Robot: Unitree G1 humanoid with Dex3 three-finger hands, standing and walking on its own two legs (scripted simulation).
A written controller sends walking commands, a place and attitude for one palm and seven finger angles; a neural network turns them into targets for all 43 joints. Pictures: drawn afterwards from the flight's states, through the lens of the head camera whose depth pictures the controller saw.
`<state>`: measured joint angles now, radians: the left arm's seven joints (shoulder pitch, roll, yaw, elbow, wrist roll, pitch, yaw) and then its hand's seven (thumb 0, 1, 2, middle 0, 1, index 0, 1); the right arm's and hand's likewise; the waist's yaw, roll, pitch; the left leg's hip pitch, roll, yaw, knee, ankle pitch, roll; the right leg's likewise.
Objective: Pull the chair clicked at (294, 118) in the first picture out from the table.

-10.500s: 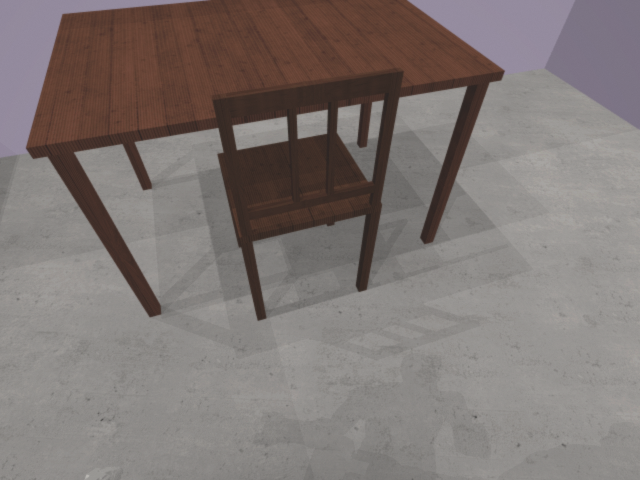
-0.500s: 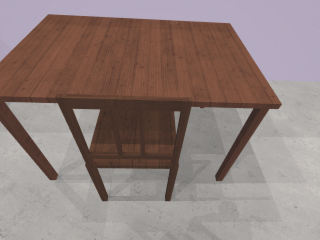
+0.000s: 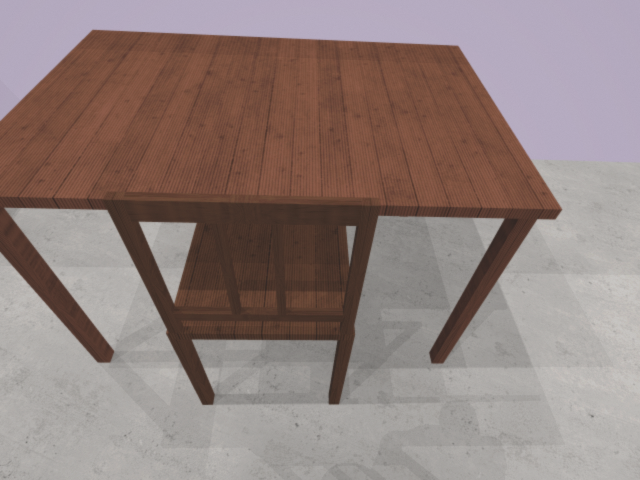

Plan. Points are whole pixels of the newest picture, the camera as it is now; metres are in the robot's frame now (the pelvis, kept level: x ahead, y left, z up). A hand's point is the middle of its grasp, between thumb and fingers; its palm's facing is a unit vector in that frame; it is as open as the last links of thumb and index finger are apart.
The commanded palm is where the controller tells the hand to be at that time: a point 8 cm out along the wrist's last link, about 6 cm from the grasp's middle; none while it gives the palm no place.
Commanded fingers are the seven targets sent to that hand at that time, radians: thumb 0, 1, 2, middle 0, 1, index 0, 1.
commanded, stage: look again from close up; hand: left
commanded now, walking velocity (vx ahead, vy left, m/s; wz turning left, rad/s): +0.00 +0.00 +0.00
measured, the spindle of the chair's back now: (228, 271) +0.48 +0.19 -0.10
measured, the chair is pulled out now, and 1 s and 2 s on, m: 0.00 0.00 0.00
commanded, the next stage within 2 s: raise the hand toward the chair's back in 0.30 s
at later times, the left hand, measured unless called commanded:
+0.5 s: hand out of the picture +0.05 +0.18 -0.14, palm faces +0.14 -0.96 -0.25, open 7.3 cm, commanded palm +0.10 +0.20 -0.07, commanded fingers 0.00 0.76 0.84 -0.19 -0.28 -0.19 -0.28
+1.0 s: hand (198, 473) +0.15 +0.16 -0.07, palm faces +0.18 -0.98 -0.09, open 10.8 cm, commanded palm +0.13 +0.20 -0.06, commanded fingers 0.00 0.18 0.59 -0.13 -0.19 -0.13 -0.19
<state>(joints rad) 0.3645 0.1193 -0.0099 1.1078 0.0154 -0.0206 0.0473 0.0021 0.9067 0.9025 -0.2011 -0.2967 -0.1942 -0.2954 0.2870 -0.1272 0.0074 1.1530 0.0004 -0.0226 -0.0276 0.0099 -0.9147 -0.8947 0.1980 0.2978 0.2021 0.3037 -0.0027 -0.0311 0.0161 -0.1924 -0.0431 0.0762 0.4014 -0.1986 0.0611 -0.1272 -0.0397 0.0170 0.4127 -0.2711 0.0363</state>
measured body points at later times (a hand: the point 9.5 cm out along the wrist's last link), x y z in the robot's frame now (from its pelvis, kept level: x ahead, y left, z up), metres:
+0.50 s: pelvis +0.00 -0.01 +0.00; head +0.03 -0.01 +0.44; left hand +0.04 +0.23 -0.12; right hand +0.02 -0.24 -0.15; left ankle +0.01 +0.08 -0.74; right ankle -0.03 -0.14 -0.74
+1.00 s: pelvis -0.02 -0.07 -0.12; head +0.06 -0.07 +0.32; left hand +0.13 +0.21 -0.06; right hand +0.23 -0.27 -0.19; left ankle +0.01 +0.08 -0.74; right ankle -0.03 -0.14 -0.74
